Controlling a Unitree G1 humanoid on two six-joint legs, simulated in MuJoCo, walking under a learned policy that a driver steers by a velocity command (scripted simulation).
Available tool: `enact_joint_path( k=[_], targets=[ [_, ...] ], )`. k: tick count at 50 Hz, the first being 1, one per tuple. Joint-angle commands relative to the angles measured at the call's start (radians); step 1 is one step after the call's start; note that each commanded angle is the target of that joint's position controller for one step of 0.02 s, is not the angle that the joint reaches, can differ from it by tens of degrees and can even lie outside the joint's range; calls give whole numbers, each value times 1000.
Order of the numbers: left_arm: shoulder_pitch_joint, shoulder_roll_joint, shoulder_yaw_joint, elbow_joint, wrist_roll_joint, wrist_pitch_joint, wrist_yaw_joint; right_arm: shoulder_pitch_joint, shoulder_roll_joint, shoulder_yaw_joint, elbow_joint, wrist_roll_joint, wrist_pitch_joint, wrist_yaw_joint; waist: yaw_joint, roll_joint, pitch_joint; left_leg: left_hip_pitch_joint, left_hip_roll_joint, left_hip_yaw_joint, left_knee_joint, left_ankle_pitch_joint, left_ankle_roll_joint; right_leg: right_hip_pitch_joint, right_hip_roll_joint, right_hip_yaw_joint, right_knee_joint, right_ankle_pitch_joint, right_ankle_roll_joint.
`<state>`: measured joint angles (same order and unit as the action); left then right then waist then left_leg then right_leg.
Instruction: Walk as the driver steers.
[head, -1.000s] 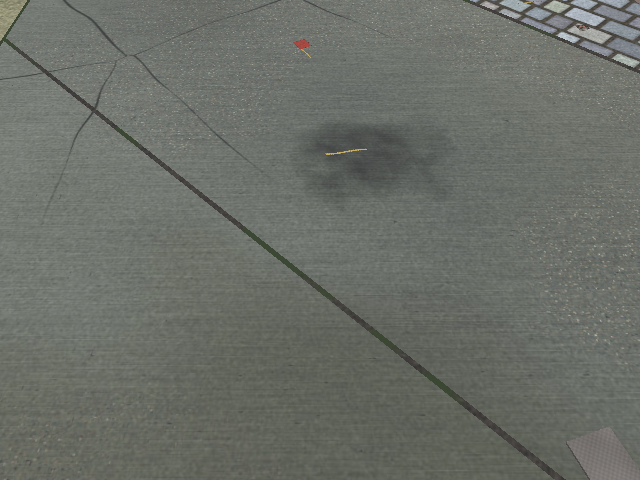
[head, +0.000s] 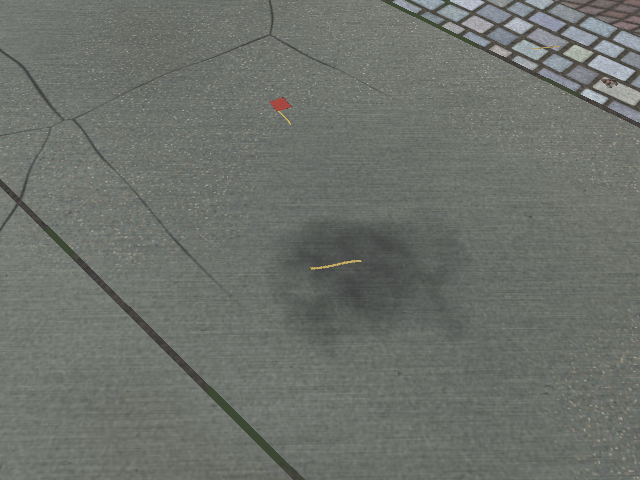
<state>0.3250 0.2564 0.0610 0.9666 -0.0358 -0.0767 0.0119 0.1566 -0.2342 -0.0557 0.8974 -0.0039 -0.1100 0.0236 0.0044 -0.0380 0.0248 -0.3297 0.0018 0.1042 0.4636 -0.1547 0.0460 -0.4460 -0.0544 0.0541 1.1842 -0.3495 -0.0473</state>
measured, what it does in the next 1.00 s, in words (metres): walks ahead, turning right: right foot, then left foot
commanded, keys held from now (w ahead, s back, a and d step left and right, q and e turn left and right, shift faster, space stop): w+e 1.00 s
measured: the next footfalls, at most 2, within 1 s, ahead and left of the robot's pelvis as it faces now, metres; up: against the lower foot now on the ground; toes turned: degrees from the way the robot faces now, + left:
right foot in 0.42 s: +0.36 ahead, -0.17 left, +0.00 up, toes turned -18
left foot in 0.92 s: +0.70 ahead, -0.10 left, +0.00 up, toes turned -34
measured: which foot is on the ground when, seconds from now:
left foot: down 0.00-0.44, up 0.46-0.90, down 0.92-1.00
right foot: up 0.00-0.40, down 0.42-0.94, up 0.96-1.00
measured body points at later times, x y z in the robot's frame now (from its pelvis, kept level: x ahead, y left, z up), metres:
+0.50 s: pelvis +0.26 -0.07 -0.02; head +0.30 -0.09 +0.43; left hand +0.49 +0.14 -0.12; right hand +0.23 -0.35 -0.15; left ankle +0.12 +0.11 -0.64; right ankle +0.32 -0.16 -0.74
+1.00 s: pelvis +0.54 -0.13 -0.01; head +0.57 -0.14 +0.44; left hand +0.74 +0.09 -0.13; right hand +0.57 -0.45 -0.09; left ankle +0.67 -0.08 -0.74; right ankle +0.35 -0.16 -0.67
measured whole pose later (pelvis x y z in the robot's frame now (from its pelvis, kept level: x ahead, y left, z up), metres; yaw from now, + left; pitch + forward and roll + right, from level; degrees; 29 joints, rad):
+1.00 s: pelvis +0.54 -0.13 -0.01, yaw -34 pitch +2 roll +1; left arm 0.36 0.28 0.08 0.77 -0.03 -0.04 0.02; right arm 0.07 -0.26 -0.06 0.75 -0.01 -0.13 0.02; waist 0.04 -0.03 0.01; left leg -0.43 -0.03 0.02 0.54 -0.15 0.02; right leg -0.29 0.07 0.17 1.05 -0.49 -0.04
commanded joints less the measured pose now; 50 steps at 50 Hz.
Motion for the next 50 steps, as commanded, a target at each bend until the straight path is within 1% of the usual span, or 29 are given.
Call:
enact_joint_path(
  k=[1,5,9,13,15,16,18,19,20,21,22,23,24,25,26,27,28,31,34,37,40,42,44,45,46,47,48,49,50],
  targets=[
    [56,27,22,-49,-1,19,6,18,-77,-18,-14,-11,-18,-1,10,149,-38,124,263,-218,-319,39,126,-138,-97,49,12,101,-9],
    [-34,36,35,-96,10,38,7,59,-114,-30,17,-17,-20,-23,9,102,8,154,258,-87,-340,177,130,-258,-92,74,-98,260,3],
    [-147,23,30,-138,15,29,-17,88,-139,-34,25,-14,-9,-42,-17,86,31,215,250,5,-349,208,112,-275,-75,26,-316,412,9],
    [-289,6,15,-204,17,28,-45,164,-161,-42,46,-1,11,-51,-71,63,81,340,288,56,-329,238,108,-321,-68,-44,-453,400,-6],
    [-332,6,12,-238,15,29,-58,186,-172,-47,52,8,25,-51,-80,68,92,412,307,77,-290,294,102,-336,-58,-76,-493,337,-20],
    [-341,10,13,-252,13,30,-65,184,-179,-50,51,12,32,-51,-74,75,90,435,313,91,-260,358,95,-320,-47,-96,-509,294,-30],
    [-311,38,26,-270,12,33,-73,154,-208,-59,38,19,43,-54,-34,112,43,448,311,126,-150,672,74,-196,12,-160,-523,198,-64],
    [-255,62,39,-267,11,36,-73,140,-223,-63,32,23,49,-57,5,135,-1,447,307,137,-49,840,63,-101,53,-190,-519,148,-85],
    [-138,103,61,-244,7,36,-72,118,-234,-65,25,26,56,-58,76,138,-65,417,287,153,120,929,46,58,99,-208,-558,150,-115],
    [28,171,98,-201,7,38,-57,105,-229,-60,14,28,56,-57,160,101,-153,282,241,164,362,807,5,330,124,-168,-641,219,-157],
    [111,271,119,-178,7,45,-34,127,-131,-31,-17,-14,42,-51,132,-120,-215,-35,153,150,699,69,-38,598,-98,176,-645,284,-222],
    [84,310,114,-214,19,25,-43,185,-54,-2,-73,2,-3,-33,49,-235,-377,-373,-48,-77,971,-461,-70,855,-297,776,-840,83,-436],
    [104,213,88,-210,25,15,-49,36,-150,-24,-94,46,-40,-21,119,-71,-330,-488,6,-199,997,-390,-41,839,-275,716,-910,95,-365],
    [55,171,76,-210,23,5,-48,-10,-155,-25,-112,59,-54,-17,96,-46,-208,-522,49,-188,930,-292,-14,722,-240,552,-900,171,-317],
    [-28,141,65,-230,17,0,-47,-2,-146,-26,-93,39,-54,-26,43,53,-144,-451,97,-190,844,-219,-14,563,-193,430,-900,271,-278],
    [-87,104,51,-246,19,0,-44,9,-154,-36,-82,17,-41,-32,9,69,-103,-380,124,-184,765,-172,-20,444,-150,338,-917,351,-247],
    [-105,107,49,-259,30,-1,-38,32,-156,-41,-87,13,-26,-29,-21,22,-100,-312,136,-192,736,-154,-34,361,-144,319,-936,407,-258],
    [-80,138,54,-258,22,-8,-20,3,-127,-40,-108,-6,3,-33,-31,33,-69,-286,125,-163,587,-90,-83,258,-100,237,-965,485,-253],
    [-25,160,59,-250,18,-3,-2,-124,-103,-30,-152,-11,5,-35,9,4,-36,-305,85,-151,357,87,-105,233,-61,194,-965,466,-220],
    [7,159,60,-244,15,4,2,-216,-87,-19,-182,1,-2,-23,49,-44,-21,-241,36,-144,151,233,-96,213,-35,189,-954,336,-179],
    [43,158,60,-228,9,8,2,-267,-112,-22,-213,12,-12,-11,69,-60,-14,-211,16,-163,69,242,-83,257,-65,252,-908,282,-167],
    [48,154,60,-227,8,15,8,-261,-138,-29,-221,13,-23,-2,58,-70,-19,-189,11,-180,25,187,-67,314,-89,311,-851,269,-157],
    [28,159,62,-235,13,23,14,-200,-161,-38,-212,15,-35,1,21,-102,-32,-108,2,-171,2,101,-41,338,-97,354,-787,314,-142],
    [10,142,56,-246,14,26,13,-111,-179,-50,-188,10,-41,-3,-27,-103,-70,16,-7,-152,-35,102,-18,324,-59,345,-712,378,-120],
    [-9,97,38,-265,22,23,8,23,-218,-65,-168,-7,-46,-9,-91,-63,-180,245,85,-222,-10,97,32,244,-2,292,-514,371,-85],
    [81,37,21,-288,19,18,8,178,-300,-85,-152,-25,-40,-17,-95,145,-347,622,312,-546,-23,-6,153,-44,124,164,-169,113,-12],
    [154,58,14,-300,-5,11,9,210,-284,-83,-126,-7,-28,-7,-63,396,-397,728,441,-911,-140,-251,238,-286,132,130,48,-254,9],
    [103,156,35,-282,-12,14,8,151,-189,-58,-152,7,-22,-8,-79,248,-253,611,411,-827,-172,-388,198,-364,66,152,145,-185,15],
    [15,177,41,-297,0,22,8,100,-149,-45,-163,7,-10,-13,-82,155,-148,472,370,-662,-179,-334,154,-362,27,108,152,-102,16]
  ],
)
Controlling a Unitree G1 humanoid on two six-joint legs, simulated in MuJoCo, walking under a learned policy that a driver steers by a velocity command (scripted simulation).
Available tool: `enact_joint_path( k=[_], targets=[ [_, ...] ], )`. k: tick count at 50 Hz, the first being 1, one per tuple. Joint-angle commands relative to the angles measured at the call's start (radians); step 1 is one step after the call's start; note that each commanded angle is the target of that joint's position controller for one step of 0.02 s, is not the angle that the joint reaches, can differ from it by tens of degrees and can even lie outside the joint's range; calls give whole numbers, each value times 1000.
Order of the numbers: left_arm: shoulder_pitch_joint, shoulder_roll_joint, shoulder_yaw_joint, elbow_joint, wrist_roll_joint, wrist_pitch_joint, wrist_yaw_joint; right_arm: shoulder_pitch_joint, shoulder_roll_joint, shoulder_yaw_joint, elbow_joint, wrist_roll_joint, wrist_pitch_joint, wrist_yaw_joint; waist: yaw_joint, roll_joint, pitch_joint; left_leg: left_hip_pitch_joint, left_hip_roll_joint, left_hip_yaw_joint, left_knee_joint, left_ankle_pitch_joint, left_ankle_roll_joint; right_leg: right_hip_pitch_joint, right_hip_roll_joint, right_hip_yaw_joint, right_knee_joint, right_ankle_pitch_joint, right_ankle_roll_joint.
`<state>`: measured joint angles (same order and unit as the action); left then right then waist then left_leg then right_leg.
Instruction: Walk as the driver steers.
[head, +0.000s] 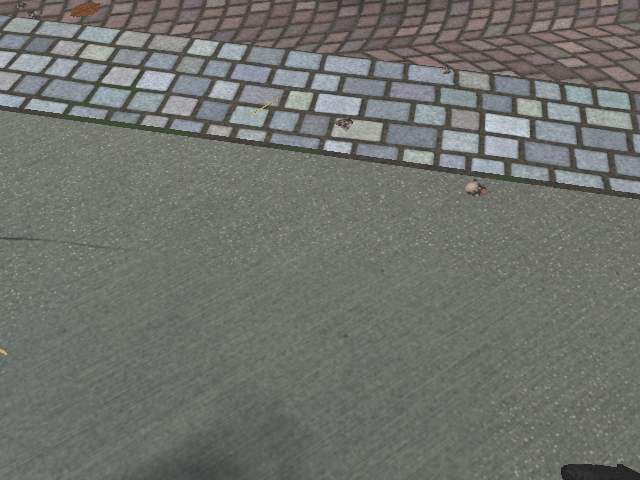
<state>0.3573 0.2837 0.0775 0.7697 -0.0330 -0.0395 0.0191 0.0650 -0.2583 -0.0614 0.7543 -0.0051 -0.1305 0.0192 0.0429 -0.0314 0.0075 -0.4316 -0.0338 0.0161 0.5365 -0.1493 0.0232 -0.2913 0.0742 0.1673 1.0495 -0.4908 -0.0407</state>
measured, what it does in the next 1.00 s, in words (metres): walks ahead, turning left: right foot, then left foot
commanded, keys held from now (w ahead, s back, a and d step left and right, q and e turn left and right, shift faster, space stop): w+e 0.04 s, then w+q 0.96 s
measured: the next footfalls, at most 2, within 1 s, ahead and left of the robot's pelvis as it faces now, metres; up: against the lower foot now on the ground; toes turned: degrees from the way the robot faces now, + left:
right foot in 0.42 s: +0.35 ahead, -0.15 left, +0.00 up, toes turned +2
left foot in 0.90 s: +0.57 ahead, +0.17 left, +0.00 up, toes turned +22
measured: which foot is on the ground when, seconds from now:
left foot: down 0.00-0.42, up 0.44-0.88, down 0.90-1.00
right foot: up 0.00-0.40, down 0.42-0.92, up 0.94-1.00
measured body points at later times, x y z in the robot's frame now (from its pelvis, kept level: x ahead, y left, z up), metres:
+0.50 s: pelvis +0.25 -0.04 +0.01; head +0.28 -0.05 +0.46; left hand +0.45 +0.21 -0.07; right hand +0.27 -0.32 -0.13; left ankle +0.12 +0.10 -0.65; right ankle +0.31 -0.15 -0.73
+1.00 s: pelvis +0.49 +0.06 -0.01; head +0.53 +0.09 +0.44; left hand +0.46 +0.36 -0.13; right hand +0.75 -0.13 -0.10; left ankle +0.54 +0.15 -0.73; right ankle +0.40 -0.14 -0.63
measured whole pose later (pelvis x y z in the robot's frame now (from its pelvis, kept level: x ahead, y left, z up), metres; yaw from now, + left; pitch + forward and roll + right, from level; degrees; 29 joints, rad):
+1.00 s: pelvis +0.49 +0.06 -0.01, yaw +22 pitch +2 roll -1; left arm 0.25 0.30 0.07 0.80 -0.02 -0.09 0.01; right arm 0.14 -0.30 -0.07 0.69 0.02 -0.04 0.05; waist 0.02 0.00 0.07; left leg -0.47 -0.05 0.03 0.64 -0.21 0.09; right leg -0.30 -0.07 0.00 1.18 -0.46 0.03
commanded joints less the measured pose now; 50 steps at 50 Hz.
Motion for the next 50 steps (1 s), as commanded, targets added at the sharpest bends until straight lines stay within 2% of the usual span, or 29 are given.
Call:
enact_joint_path(
  k=[1,3,4,6,8,11,16,18,19,20,21,22,23,24,25,27,28,30,35,38,41,43,44,45,46,47,48,49,50],
  targets=[
    [-61,135,26,-112,9,-12,-2,143,-107,-31,-18,1,18,-9,-96,103,-54,435,359,-455,-281,-226,160,-479,-133,-23,241,102,11],
    [-61,92,24,-116,11,-4,-9,121,-88,-21,-1,-11,15,-7,-59,128,-8,290,290,-315,-334,-101,147,-389,-177,-30,159,164,4],
    [-48,61,17,-112,9,-3,-10,138,-89,-22,16,-9,9,-2,-52,131,-9,263,275,-280,-355,-63,161,-363,-173,-39,130,173,3],
    [-70,40,8,-126,18,-5,-9,159,-116,-28,39,1,2,4,-39,116,0,259,272,-240,-383,29,199,-383,-178,-58,45,212,10],
    [-135,37,0,-147,33,-18,-11,169,-140,-32,46,14,7,2,-46,94,6,283,268,-210,-395,122,216,-408,-195,-91,-88,298,25],
    [-249,14,-15,-170,30,-39,-23,208,-166,-35,57,26,23,-5,-83,93,14,275,224,-141,-385,178,189,-336,-168,-127,-317,434,43],
    [-376,39,-11,-204,10,-60,-45,311,-189,-37,90,39,48,-11,-122,128,21,327,254,-187,-315,138,169,-236,-110,-143,-509,453,50],
    [-335,71,2,-198,8,-70,-48,304,-202,-41,94,41,59,-17,-78,149,3,339,270,-221,-258,130,144,-136,-98,-140,-577,420,28],
    [-261,93,15,-176,12,-73,-44,295,-197,-38,93,41,63,-20,-33,144,-31,316,247,-205,-187,190,122,-10,-87,-152,-618,423,7],
    [-138,139,37,-144,25,-75,-34,293,-162,-26,87,34,60,-19,23,122,-114,248,189,-162,-25,226,89,196,-122,-127,-613,431,-27],
    [44,219,59,-126,47,-70,-19,274,-84,2,48,6,55,-18,98,-22,-278,50,109,-94,303,-24,40,483,-341,84,-578,453,-97],
    [78,270,65,-109,55,-57,-23,383,-19,22,21,30,35,-19,42,-289,-371,-273,12,-62,586,-451,3,685,-533,472,-675,287,-239],
    [66,174,45,-106,45,-55,-25,348,-126,-5,40,53,33,-20,65,-180,-298,-373,66,-132,719,-423,0,615,-501,488,-721,146,-235],
    [12,121,26,-108,34,-57,-25,280,-161,-17,24,55,36,-19,58,-134,-179,-403,100,-126,737,-332,5,508,-459,331,-738,168,-196],
    [-52,88,14,-108,35,-58,-28,249,-148,-19,25,46,44,-22,28,-82,-121,-365,131,-113,716,-255,-1,394,-411,223,-770,235,-170],
    [-135,45,3,-98,42,-65,-34,236,-118,-23,19,34,68,-19,-24,-78,-28,-292,167,-120,652,-164,-8,227,-348,68,-847,339,-141],
    [-150,59,9,-90,44,-71,-32,240,-93,-19,8,38,79,-15,-45,-103,-18,-265,174,-114,638,-143,-17,181,-360,31,-872,395,-152],
    [-153,74,19,-72,43,-81,-27,215,-75,-16,-12,33,92,-11,-56,-66,4,-277,178,-116,593,-94,-34,158,-362,-52,-901,500,-162],
    [-129,126,36,-34,41,-75,-9,90,-52,-5,-60,26,94,13,-27,-26,31,-258,163,-75,323,141,-29,176,-335,-236,-916,546,-132],
    [-94,157,46,-13,28,-65,-5,-7,-57,-1,-101,25,94,31,5,-18,58,-236,149,-31,203,165,-6,222,-352,-290,-909,527,-111],
    [-69,183,57,10,11,-48,-5,-59,-80,-7,-139,25,99,42,10,-23,75,-235,129,7,138,69,33,315,-380,-321,-852,595,-86],
    [-76,215,65,13,3,-34,-3,-17,-110,-24,-147,22,103,44,-29,-50,27,-124,66,69,124,-37,73,349,-377,-355,-719,904,-64],
    [-89,223,66,12,-2,-24,-1,87,-140,-44,-124,25,105,41,-94,-47,-35,20,15,105,89,-44,101,336,-354,-385,-562,1051,-45],
    [-79,201,55,9,0,-19,2,258,-202,-79,-75,29,109,29,-174,-20,-125,277,-39,109,48,2,138,235,-309,-414,-333,1048,-10],
    [-49,127,27,-17,42,-26,3,382,-309,-112,-53,34,118,5,-193,168,-207,563,152,-197,29,64,210,-52,-250,-419,18,548,47],
    [-2,36,-6,-76,46,-59,-4,310,-379,-108,-94,31,104,10,-84,338,-339,792,359,-813,-180,-197,412,-416,-35,-224,323,-116,95],
    [-114,139,12,-86,6,-92,-17,331,-289,-83,-106,27,89,21,-164,172,-349,785,370,-829,-268,-265,371,-518,-81,-67,376,-73,70],
    [-168,147,12,-103,-15,-105,-23,309,-237,-69,-95,23,77,21,-153,146,-221,690,340,-684,-256,-223,330,-572,-120,-84,338,7,43],
    [-171,134,9,-92,5,-108,-14,249,-205,-57,-101,25,70,21,-107,56,-135,531,294,-562,-248,-116,291,-522,-167,-84,247,88,34]
  ],
)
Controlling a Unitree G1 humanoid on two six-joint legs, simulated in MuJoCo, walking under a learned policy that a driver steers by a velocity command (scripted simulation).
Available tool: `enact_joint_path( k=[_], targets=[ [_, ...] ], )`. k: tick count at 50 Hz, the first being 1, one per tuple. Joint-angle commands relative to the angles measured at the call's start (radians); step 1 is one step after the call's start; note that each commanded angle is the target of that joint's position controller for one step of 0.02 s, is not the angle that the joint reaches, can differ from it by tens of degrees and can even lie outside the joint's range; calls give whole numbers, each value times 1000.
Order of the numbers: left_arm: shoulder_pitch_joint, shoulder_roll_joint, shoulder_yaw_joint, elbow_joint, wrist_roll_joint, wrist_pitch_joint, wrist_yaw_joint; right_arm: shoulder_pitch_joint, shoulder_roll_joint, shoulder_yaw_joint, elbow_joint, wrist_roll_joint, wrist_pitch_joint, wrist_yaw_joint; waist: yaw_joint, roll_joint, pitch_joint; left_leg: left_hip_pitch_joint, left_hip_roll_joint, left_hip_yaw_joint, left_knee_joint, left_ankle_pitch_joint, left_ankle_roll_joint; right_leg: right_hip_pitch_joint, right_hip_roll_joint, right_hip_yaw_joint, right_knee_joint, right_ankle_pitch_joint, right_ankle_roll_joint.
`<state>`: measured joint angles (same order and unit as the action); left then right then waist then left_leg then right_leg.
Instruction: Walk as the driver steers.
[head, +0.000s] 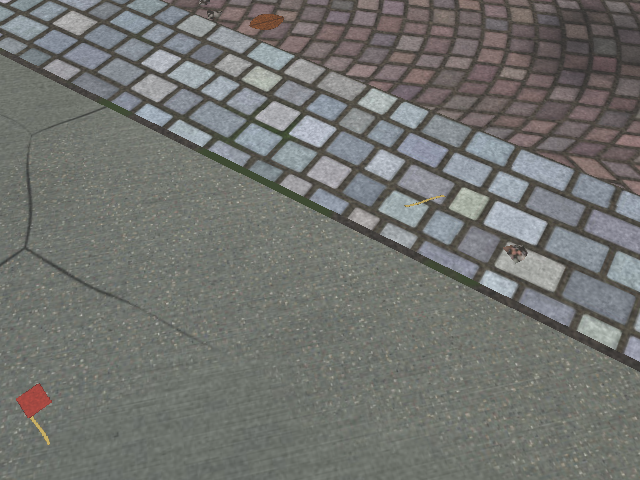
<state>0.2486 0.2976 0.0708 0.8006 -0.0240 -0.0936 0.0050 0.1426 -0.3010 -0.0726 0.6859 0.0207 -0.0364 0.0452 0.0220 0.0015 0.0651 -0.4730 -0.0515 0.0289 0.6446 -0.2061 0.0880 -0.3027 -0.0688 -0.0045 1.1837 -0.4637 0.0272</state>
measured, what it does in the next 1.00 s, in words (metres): walks ahead, turning left: right foot, then left foot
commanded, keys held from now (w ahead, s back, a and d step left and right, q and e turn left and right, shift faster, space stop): w+q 0.38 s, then w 0.50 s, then w+e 0.12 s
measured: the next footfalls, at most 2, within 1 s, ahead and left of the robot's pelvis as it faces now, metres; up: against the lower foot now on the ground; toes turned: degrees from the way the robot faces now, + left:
right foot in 0.40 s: +0.42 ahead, -0.10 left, +0.00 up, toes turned +18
left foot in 0.90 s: +0.59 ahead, +0.23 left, +0.00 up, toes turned +20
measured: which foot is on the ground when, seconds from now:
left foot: down 0.00-0.42, up 0.44-0.88, down 0.90-1.00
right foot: up 0.00-0.38, down 0.40-0.92, up 0.94-1.00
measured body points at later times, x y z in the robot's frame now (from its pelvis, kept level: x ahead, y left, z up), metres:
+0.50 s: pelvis +0.29 -0.02 +0.01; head +0.31 -0.02 +0.46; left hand +0.41 +0.28 -0.07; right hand +0.42 -0.29 -0.11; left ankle +0.12 +0.06 -0.64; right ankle +0.38 -0.11 -0.72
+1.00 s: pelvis +0.52 +0.10 +0.01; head +0.54 +0.13 +0.46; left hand +0.46 +0.38 -0.12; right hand +0.79 -0.07 -0.06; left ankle +0.55 +0.21 -0.72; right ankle +0.45 -0.08 -0.64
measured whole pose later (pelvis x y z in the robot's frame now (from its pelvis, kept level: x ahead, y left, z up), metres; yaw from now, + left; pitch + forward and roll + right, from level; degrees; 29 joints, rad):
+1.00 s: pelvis +0.52 +0.10 +0.01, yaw +18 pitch +2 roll -1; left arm 0.35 0.31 0.04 0.87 -0.03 -0.07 -0.01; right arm 0.12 -0.26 -0.04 0.65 0.00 -0.07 0.02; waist 0.04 -0.02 0.03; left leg -0.39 0.00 0.05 0.54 -0.17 0.04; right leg -0.33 -0.02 0.04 1.08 -0.44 -0.01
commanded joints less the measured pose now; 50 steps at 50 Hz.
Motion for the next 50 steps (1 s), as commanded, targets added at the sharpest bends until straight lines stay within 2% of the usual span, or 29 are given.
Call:
enact_joint_path(
  k=[1,3,5,8,10,15,18,19,20,21,22,23,24,25,26,27,29,32,34,36,39,42,44,45,46,47,48,49,50],
  targets=[
    [-57,131,24,-112,23,-49,9,106,-125,-35,-45,-7,-25,-9,-46,25,-157,444,273,-483,-360,48,201,-429,-54,92,22,111,-31],
    [-29,126,28,-111,34,-24,7,65,-118,-31,-70,-23,-26,-18,-4,57,-136,313,243,-429,-400,177,211,-334,-64,91,-44,159,-17],
    [-44,101,23,-117,41,-9,8,82,-129,-34,-63,-15,-32,-30,-1,39,-122,261,217,-360,-415,266,213,-321,-51,73,-132,211,10],
    [-155,67,9,-148,44,-5,6,135,-146,-40,-42,-5,-30,-48,-36,40,-90,250,175,-303,-415,272,176,-341,-18,66,-338,398,35],
    [-223,50,0,-163,37,-10,-2,161,-145,-40,-31,-1,-24,-55,-65,67,-78,241,150,-288,-406,204,147,-302,14,64,-485,507,37],
    [-333,74,2,-199,19,-31,-29,234,-145,-42,1,8,-10,-62,-103,89,-53,308,178,-381,-336,122,127,-241,63,80,-668,530,16],
    [-288,103,17,-194,15,-44,-35,226,-146,-45,0,5,1,-67,-70,130,-64,365,197,-458,-254,159,105,-159,76,82,-713,407,-17],
    [-219,115,26,-176,16,-49,-31,209,-134,-41,-6,5,4,-67,-30,139,-87,357,176,-458,-204,202,88,-62,83,63,-752,406,-39],
    [-111,144,40,-153,28,-54,-25,197,-97,-27,-15,-1,1,-64,23,124,-165,326,129,-411,-79,263,57,113,42,77,-757,425,-78],
    [45,197,52,-139,44,-54,-18,205,-42,-5,-33,-20,-3,-62,80,19,-310,199,68,-324,194,118,18,378,-127,242,-730,392,-145],
    [137,264,72,-85,46,-39,-26,370,11,11,-41,13,-13,-61,12,-333,-415,-169,-71,-213,510,-360,-55,687,-329,712,-810,192,-322],
    [128,167,52,-91,15,-35,-32,354,-90,-3,-11,23,-16,-65,41,-226,-338,-296,4,-242,628,-360,-63,645,-333,799,-878,-61,-303],
    [82,109,35,-99,13,-30,-29,228,-140,-17,-25,15,-15,-63,69,-128,-202,-323,35,-226,652,-267,-65,518,-283,646,-896,-49,-259],
    [27,96,25,-106,27,-22,-28,157,-129,-15,-43,3,-14,-64,51,-59,-129,-296,65,-188,630,-203,-66,392,-241,529,-911,65,-237],
    [-1,79,17,-99,32,-18,-28,113,-116,-15,-59,-11,-19,-61,34,-51,-73,-280,88,-183,576,-160,-67,297,-208,452,-933,174,-240],
    [-14,67,10,-95,39,-19,-26,118,-97,-14,-62,-9,-21,-53,6,-77,-65,-229,114,-176,531,-133,-64,238,-177,387,-953,248,-231],
    [-10,62,8,-79,29,-23,-26,137,-60,-6,-56,-3,-20,-46,-15,-106,-72,-188,129,-139,450,-126,-69,197,-150,308,-984,341,-240],
    [10,117,21,-54,16,-23,-21,61,-27,12,-82,-17,-24,-41,-3,-85,-56,-198,152,-98,284,-40,-87,175,-158,234,-1025,447,-263],
    [23,138,24,-42,12,-16,-19,1,-13,22,-93,-15,-31,-33,17,-75,-51,-166,150,-77,155,73,-89,167,-140,173,-1036,476,-248],
    [48,150,24,-26,5,-9,-18,-59,-12,25,-102,-10,-37,-26,39,-75,-44,-114,131,-55,42,166,-91,161,-122,122,-1032,491,-229],
    [107,162,24,5,-3,4,-19,-137,-26,22,-126,-1,-41,-17,64,-80,-30,-83,109,-41,-48,202,-82,208,-147,117,-1012,492,-214],
    [122,181,28,27,-8,20,-15,-151,-51,13,-142,0,-45,-8,40,-94,-24,-41,92,-33,-113,129,-46,277,-185,125,-959,557,-190],
    [105,180,24,30,-10,29,-9,5,-99,-16,-96,-10,-45,-14,-55,-78,-114,209,46,10,-176,128,-3,259,-139,63,-770,804,-152],
    [106,144,7,20,1,27,-8,161,-151,-39,-61,-18,-43,-25,-127,-48,-220,465,112,-58,-155,142,37,131,-90,32,-557,752,-117],
    [167,44,-27,-17,24,12,-11,294,-258,-62,-52,-41,-35,-38,-140,168,-381,845,389,-437,-157,104,162,-231,37,-29,-162,339,-46],
    [186,51,-31,-7,7,-5,-13,324,-218,-52,-37,-27,-30,-34,-143,270,-465,882,479,-731,-300,-59,236,-399,95,86,30,-118,-39],
    [116,143,-2,-17,-20,-10,-17,270,-158,-31,-36,-20,-33,-32,-143,166,-303,755,444,-616,-328,-138,190,-485,39,126,103,-72,-49],
    [54,144,-1,-33,-24,-8,-18,208,-121,-18,-39,-18,-35,-31,-117,130,-203,623,400,-476,-352,-129,153,-486,-5,102,77,17,-56],
    [29,130,0,-35,-13,0,-16,145,-89,-8,-36,-21,-40,-27,-84,93,-130,499,355,-381,-395,-78,133,-453,-35,90,25,88,-49]
  ],
)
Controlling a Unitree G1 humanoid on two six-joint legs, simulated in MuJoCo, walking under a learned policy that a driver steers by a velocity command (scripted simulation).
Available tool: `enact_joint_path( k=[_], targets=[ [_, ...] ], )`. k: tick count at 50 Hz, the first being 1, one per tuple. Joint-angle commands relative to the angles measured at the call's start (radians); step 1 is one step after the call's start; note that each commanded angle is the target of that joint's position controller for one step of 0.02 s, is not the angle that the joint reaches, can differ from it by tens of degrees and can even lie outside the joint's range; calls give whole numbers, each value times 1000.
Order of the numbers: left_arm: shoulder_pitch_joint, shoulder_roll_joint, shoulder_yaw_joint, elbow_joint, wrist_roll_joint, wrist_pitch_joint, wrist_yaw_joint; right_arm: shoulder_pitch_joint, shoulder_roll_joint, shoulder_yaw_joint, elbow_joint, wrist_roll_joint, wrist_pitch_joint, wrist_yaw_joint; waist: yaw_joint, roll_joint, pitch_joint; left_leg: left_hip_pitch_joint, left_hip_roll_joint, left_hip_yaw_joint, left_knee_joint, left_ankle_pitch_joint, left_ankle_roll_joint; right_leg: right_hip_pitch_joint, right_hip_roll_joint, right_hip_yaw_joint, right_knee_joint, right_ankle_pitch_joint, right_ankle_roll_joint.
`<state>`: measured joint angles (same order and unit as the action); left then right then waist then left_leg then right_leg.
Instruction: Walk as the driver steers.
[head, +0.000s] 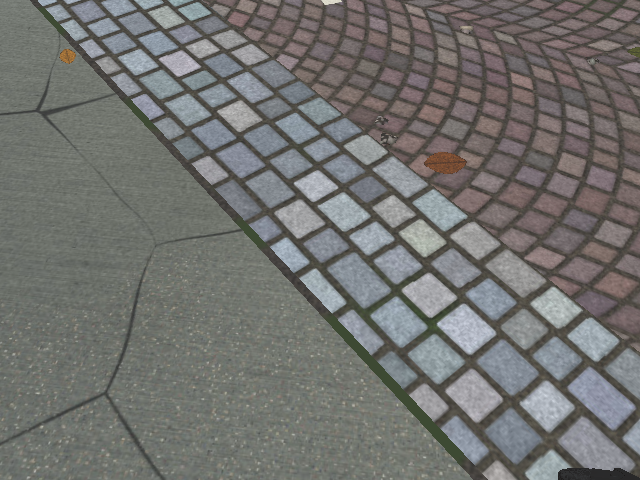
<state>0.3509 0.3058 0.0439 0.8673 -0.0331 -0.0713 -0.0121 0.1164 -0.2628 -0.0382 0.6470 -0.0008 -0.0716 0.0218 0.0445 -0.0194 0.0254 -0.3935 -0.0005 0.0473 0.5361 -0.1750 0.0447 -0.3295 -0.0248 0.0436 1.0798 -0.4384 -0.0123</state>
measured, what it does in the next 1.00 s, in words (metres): walks ahead, turning right: right foot, then left foot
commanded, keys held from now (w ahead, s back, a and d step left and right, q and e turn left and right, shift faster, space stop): w+e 1.00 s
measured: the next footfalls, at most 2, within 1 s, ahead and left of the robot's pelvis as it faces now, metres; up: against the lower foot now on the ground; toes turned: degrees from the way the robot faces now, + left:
right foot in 0.44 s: +0.38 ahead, -0.16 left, +0.00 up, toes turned -16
left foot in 0.90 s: +0.71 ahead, -0.07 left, +0.00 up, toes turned -34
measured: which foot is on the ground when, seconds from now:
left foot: down 0.00-0.46, up 0.48-0.88, down 0.90-1.00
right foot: up 0.00-0.42, down 0.44-0.90, up 0.92-1.00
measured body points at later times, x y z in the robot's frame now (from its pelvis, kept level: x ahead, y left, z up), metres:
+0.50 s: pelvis +0.27 -0.06 -0.02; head +0.31 -0.07 +0.43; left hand +0.53 +0.14 -0.10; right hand +0.24 -0.35 -0.14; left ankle +0.10 +0.11 -0.65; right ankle +0.34 -0.15 -0.73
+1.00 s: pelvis +0.56 -0.10 +0.00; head +0.58 -0.11 +0.44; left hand +0.77 +0.10 -0.12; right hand +0.58 -0.42 -0.08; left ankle +0.68 -0.05 -0.73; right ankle +0.38 -0.15 -0.66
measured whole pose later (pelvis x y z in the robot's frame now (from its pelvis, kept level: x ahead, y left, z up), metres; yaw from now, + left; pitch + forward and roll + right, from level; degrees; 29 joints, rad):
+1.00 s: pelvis +0.56 -0.10 +0.00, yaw -33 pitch +2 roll +1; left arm 0.35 0.30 0.07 0.73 -0.03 -0.02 0.01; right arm 0.12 -0.27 -0.05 0.69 -0.01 -0.11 0.02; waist 0.04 -0.03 0.01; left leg -0.41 -0.03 0.01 0.54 -0.17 0.02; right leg -0.32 0.06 0.15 1.10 -0.48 -0.03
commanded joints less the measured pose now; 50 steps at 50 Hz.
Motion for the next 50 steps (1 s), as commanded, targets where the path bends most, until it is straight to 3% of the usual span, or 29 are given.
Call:
enact_joint_path(
  k=[1,2,5,8,11,16,19,20,21,22,23,24,25,26,27,28,29,32,35,37,39,42,44,45,46,47,48,49,50],
  targets=[
    [-69,113,34,-92,7,-6,7,125,-93,-34,4,-5,-15,1,-75,116,-44,329,258,-313,-327,-46,146,-375,-103,50,84,122,-9],
    [-30,88,31,-85,5,8,7,101,-103,-38,11,-10,-25,2,-44,158,-42,268,260,-268,-360,0,151,-317,-112,55,74,165,3],
    [-45,56,31,-86,4,30,11,95,-108,-48,43,-19,-48,-3,-26,101,-14,226,249,-142,-406,155,156,-330,-108,75,35,261,25],
    [-111,42,30,-109,11,27,4,119,-122,-53,74,-20,-49,-16,-40,73,5,270,236,-35,-410,260,142,-379,-93,85,-117,416,30],
    [-210,20,19,-140,15,21,-16,137,-145,-58,93,-13,-43,-26,-76,60,33,285,223,51,-427,262,117,-344,-80,18,-294,540,18],
    [-355,9,8,-223,13,20,-47,224,-178,-70,146,7,-8,-34,-127,46,79,472,279,103,-368,363,105,-410,-63,-51,-436,463,-26],
    [-333,40,24,-253,12,24,-61,211,-212,-79,146,15,17,-45,-84,93,22,537,286,145,-215,775,75,-299,9,-134,-454,311,-76],
    [-272,64,37,-247,11,27,-60,204,-226,-83,143,16,26,-51,-44,117,-25,539,282,155,-110,937,63,-208,49,-162,-447,258,-98],
    [-150,107,62,-222,8,29,-54,191,-234,-83,139,17,34,-56,27,117,-93,496,262,171,61,991,44,-40,88,-170,-480,260,-129],
    [18,171,96,-183,9,35,-37,178,-227,-77,129,18,32,-62,117,77,-177,326,222,182,308,833,4,248,81,-99,-548,319,-175],
    [74,285,120,-171,6,41,-16,267,-95,-36,84,-24,9,-49,48,-175,-273,-114,80,157,679,-11,-59,641,-184,354,-541,330,-322],
    [78,269,107,-202,9,27,-20,244,-90,-19,60,-6,-36,-31,48,-163,-432,-334,-62,-80,882,-442,-72,794,-328,814,-723,178,-461],
    [64,195,87,-196,18,18,-22,111,-167,-41,33,37,-63,-17,95,-66,-327,-435,6,-156,888,-358,-48,732,-292,679,-770,186,-387],
    [10,162,77,-197,14,11,-20,72,-160,-36,15,43,-76,-15,61,-27,-204,-437,50,-144,803,-266,-31,584,-249,535,-775,245,-343],
    [-61,131,67,-209,11,10,-19,71,-153,-38,28,20,-78,-23,9,33,-125,-378,88,-135,709,-211,-36,425,-203,428,-784,343,-307],
    [-110,101,57,-226,19,10,-15,85,-165,-47,34,0,-68,-27,-27,19,-87,-304,111,-134,645,-173,-47,308,-170,357,-805,437,-294],
    [-131,95,53,-240,28,10,-11,103,-162,-50,35,-6,-55,-26,-53,-3,-77,-248,118,-135,616,-151,-59,233,-151,333,-828,480,-292],
    [-122,127,63,-236,24,4,4,95,-121,-41,24,-16,-27,-29,-68,-11,-54,-209,108,-100,481,-82,-106,107,-117,249,-856,584,-293],
    [-84,147,69,-219,15,11,19,-28,-86,-25,-8,-16,-26,-27,-24,-38,-30,-173,69,-88,236,123,-124,54,-57,184,-845,523,-242],
    [-51,150,70,-209,12,19,25,-102,-79,-19,-23,-7,-33,-18,11,-58,-30,-117,31,-83,98,234,-125,44,-44,189,-829,438,-215],
    [-16,155,72,-194,7,24,26,-146,-97,-24,-38,6,-40,-9,29,-69,-29,-90,12,-99,32,259,-119,74,-68,241,-805,374,-205],
    [-4,144,71,-188,6,31,31,-135,-141,-41,-42,12,-52,2,8,-90,-31,-62,11,-136,-34,179,-86,161,-110,341,-719,320,-182],
    [-29,130,69,-196,10,35,31,-38,-161,-56,-18,11,-61,-1,-51,-111,-51,62,6,-116,-76,123,-46,165,-97,367,-635,348,-154],
    [-30,89,55,-204,15,34,28,62,-189,-71,0,-1,-66,-7,-100,-90,-123,232,48,-138,-85,110,-9,127,-44,328,-500,371,-121],
    [-5,25,31,-221,35,31,26,208,-245,-84,11,-14,-66,-16,-146,47,-268,488,227,-317,-77,39,48,3,31,230,-209,183,-81],
    [126,-3,20,-255,-4,22,25,264,-309,-100,48,-22,-52,-7,-74,411,-349,725,417,-811,-208,-250,199,-343,131,130,88,-178,-31],
    [105,108,40,-219,-12,24,29,224,-204,-77,23,-1,-49,-2,-99,261,-257,669,408,-831,-251,-454,177,-447,50,159,209,-119,-15],
    [-1,152,53,-232,-4,30,28,185,-153,-63,17,3,-42,-8,-123,165,-143,557,369,-659,-255,-393,137,-469,21,129,231,-25,-9],
    [-47,140,54,-240,7,35,30,141,-138,-55,14,-7,-36,-10,-107,94,-88,448,328,-531,-264,-242,119,-432,-13,104,213,44,-2]
  ],
)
